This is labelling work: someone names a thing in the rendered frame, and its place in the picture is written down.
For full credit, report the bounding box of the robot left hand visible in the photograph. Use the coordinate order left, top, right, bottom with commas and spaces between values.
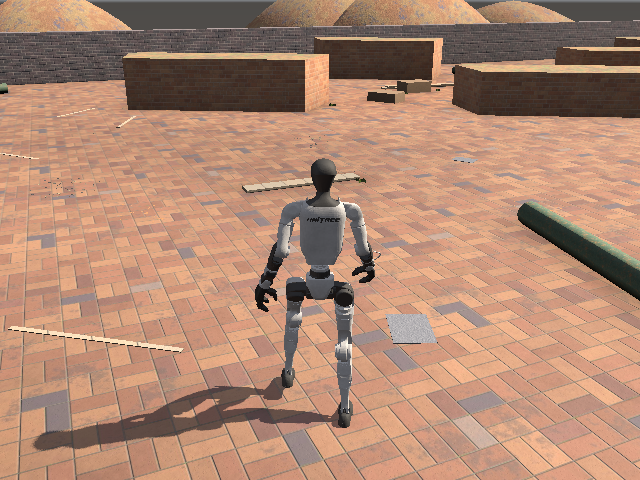
255, 284, 277, 312

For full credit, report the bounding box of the robot left shin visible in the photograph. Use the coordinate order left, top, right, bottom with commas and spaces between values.
284, 311, 299, 375

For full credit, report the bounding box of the robot left upper arm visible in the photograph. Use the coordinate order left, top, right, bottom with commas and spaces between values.
274, 201, 302, 259

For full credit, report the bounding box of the robot left foot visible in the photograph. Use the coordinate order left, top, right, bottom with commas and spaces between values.
281, 368, 295, 388

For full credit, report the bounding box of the left robot forearm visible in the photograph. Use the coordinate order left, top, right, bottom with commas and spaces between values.
259, 242, 283, 289

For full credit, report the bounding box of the robot right upper arm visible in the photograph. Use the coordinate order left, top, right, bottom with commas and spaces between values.
343, 202, 370, 256

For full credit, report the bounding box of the right robot forearm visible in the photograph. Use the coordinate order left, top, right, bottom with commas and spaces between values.
359, 241, 375, 271

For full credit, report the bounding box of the robot right hand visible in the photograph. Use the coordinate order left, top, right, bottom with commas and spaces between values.
352, 266, 375, 283

